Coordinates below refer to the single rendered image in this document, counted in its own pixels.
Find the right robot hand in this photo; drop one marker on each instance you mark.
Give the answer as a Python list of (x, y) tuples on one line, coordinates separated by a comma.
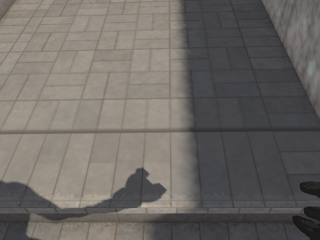
[(307, 226)]

